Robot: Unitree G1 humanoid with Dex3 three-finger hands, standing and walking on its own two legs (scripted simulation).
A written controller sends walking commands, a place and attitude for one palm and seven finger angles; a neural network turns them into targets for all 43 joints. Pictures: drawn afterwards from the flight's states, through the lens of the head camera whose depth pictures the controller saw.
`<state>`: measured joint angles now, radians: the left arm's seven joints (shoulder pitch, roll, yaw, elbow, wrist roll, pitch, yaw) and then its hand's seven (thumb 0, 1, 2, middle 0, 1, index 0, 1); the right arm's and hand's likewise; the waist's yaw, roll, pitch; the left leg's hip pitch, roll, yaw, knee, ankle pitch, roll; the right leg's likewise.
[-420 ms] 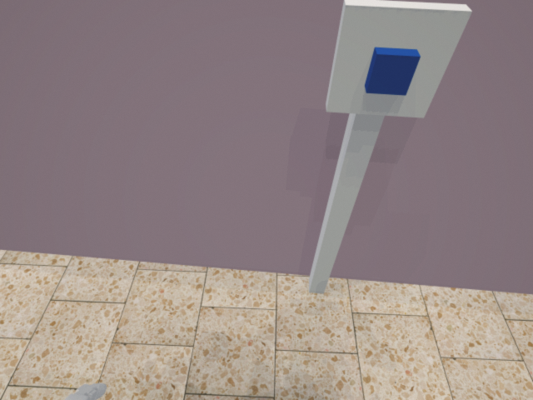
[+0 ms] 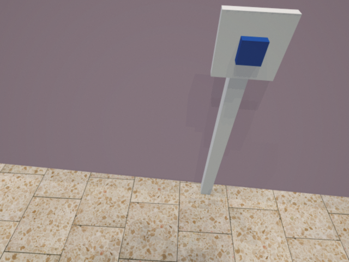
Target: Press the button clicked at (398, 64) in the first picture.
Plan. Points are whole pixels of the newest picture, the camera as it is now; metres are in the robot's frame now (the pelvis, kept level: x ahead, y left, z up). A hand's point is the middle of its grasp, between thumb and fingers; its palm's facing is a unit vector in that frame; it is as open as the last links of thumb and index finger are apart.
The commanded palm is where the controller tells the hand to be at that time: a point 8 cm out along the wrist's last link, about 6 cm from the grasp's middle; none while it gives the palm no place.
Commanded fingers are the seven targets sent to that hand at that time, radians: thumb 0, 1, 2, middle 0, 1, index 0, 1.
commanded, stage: stand and wait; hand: left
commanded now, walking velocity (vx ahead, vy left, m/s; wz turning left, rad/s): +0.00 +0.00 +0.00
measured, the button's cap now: (250, 51) +0.61 -0.16 +0.20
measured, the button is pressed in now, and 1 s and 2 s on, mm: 0 0 0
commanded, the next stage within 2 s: look at it before walking up in 0.40 s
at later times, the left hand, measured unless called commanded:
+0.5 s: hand out of the picture +0.06 +0.24 -0.15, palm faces -0.03 -0.94 -0.34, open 7.4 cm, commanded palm none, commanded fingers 0.00 0.90 0.90 -0.20 -0.30 -0.20 -0.30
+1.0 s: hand out of the picture +0.05 +0.24 -0.15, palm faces -0.04 -0.94 -0.33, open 7.4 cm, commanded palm none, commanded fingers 0.00 0.90 0.90 -0.20 -0.30 -0.20 -0.30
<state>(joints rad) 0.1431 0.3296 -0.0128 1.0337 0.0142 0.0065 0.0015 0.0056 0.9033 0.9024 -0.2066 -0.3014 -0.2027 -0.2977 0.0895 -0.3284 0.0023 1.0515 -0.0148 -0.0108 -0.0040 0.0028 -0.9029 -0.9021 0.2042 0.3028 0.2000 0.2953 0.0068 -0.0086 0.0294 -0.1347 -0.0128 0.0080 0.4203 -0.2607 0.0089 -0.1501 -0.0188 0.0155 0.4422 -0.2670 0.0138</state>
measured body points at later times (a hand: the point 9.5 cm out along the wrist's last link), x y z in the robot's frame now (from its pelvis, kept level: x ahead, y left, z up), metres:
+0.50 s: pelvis -0.02 -0.01 +0.00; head -0.02 -0.01 +0.45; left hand +0.06 +0.29 -0.13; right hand +0.05 -0.30 -0.13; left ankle -0.02 +0.11 -0.74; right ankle -0.02 -0.13 -0.74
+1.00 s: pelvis -0.02 -0.01 +0.00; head -0.01 -0.01 +0.45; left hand +0.05 +0.29 -0.13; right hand +0.06 -0.30 -0.13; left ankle -0.02 +0.11 -0.74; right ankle -0.02 -0.13 -0.74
